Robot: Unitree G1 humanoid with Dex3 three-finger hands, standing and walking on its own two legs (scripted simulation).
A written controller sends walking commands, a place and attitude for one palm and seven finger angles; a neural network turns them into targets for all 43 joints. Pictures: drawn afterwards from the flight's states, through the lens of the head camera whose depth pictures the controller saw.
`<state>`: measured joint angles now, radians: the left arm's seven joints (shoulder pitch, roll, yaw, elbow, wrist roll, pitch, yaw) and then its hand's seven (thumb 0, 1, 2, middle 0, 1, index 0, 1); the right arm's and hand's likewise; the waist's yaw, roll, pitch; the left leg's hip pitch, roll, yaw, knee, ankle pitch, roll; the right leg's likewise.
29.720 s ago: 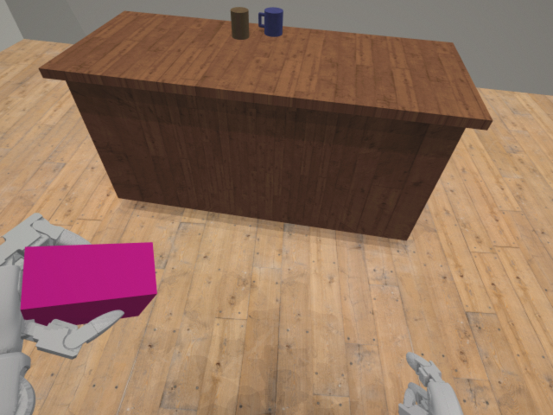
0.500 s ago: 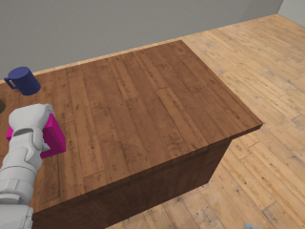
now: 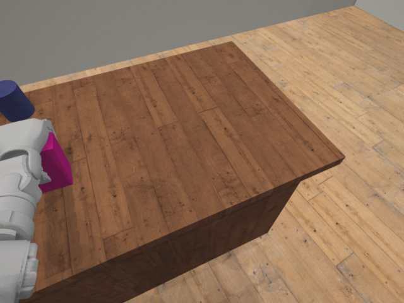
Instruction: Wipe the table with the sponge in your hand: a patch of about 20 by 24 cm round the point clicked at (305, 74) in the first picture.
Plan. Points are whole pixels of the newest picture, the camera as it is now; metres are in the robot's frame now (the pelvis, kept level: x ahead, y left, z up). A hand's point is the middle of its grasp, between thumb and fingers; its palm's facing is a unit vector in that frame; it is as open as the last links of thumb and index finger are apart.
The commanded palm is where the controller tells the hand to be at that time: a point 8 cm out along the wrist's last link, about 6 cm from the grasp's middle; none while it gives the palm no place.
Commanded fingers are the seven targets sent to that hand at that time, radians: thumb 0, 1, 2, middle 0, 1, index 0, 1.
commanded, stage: wipe forward along the first lane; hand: left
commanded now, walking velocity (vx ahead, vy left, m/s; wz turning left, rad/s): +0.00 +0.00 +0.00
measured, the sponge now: (39, 171) +0.37 +0.38 +0.02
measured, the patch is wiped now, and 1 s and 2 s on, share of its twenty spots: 0.30 0.35 0.55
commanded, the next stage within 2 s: slide across to the middle lane in 0.10 s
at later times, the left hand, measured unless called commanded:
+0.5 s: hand (45, 141) +0.42 +0.36 +0.06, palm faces -0.13 +0.02 -0.99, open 10.0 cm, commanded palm +0.41 +0.33 +0.12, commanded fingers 0.00 0.10 1.30 -1.20 -1.60 -1.20 -1.60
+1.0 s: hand (74, 133) +0.44 +0.31 +0.06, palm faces -0.11 -0.01 -0.99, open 10.0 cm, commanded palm +0.42 +0.29 +0.11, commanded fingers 0.00 0.10 1.30 -1.20 -1.60 -1.20 -1.60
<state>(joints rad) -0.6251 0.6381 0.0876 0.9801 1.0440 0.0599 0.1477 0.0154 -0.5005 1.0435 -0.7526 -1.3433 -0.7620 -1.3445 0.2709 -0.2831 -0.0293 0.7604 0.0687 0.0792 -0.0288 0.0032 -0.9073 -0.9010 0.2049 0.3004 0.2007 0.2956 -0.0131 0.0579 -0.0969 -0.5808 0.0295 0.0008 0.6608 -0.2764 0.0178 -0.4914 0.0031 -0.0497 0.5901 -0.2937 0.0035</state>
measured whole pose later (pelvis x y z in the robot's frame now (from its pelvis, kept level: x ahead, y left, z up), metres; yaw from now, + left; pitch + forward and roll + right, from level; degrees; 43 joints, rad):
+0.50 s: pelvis +0.02 +0.01 +0.00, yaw +0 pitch +12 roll -2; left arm -0.69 0.63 0.01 0.98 1.03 0.09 0.14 0.00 -0.49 1.04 -0.74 -1.36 -0.75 -1.36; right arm 0.29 -0.27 -0.04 0.78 0.07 0.07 -0.03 0.00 -0.91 -0.90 0.20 0.30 0.20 0.30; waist -0.02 0.05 -0.10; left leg -0.57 0.02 -0.01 0.65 -0.29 0.02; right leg -0.47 0.00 -0.06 0.56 -0.30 0.01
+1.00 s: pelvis +0.04 +0.00 +0.01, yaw +0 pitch +11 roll -2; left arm -0.64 0.49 -0.05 0.87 1.01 0.25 0.14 0.00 -0.49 1.04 -0.73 -1.37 -0.74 -1.37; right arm 0.22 -0.27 -0.03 0.74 0.07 0.12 0.00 0.00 -0.91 -0.90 0.20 0.30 0.20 0.30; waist -0.01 0.06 -0.11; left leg -0.47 0.02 0.00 0.58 -0.30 0.02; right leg -0.38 -0.01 -0.05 0.51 -0.32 0.01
